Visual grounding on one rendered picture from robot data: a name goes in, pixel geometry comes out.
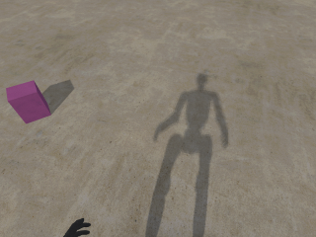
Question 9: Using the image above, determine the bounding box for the carton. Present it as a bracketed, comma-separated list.
[6, 80, 51, 124]

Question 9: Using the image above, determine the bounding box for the robot left hand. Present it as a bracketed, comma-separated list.
[63, 218, 91, 237]

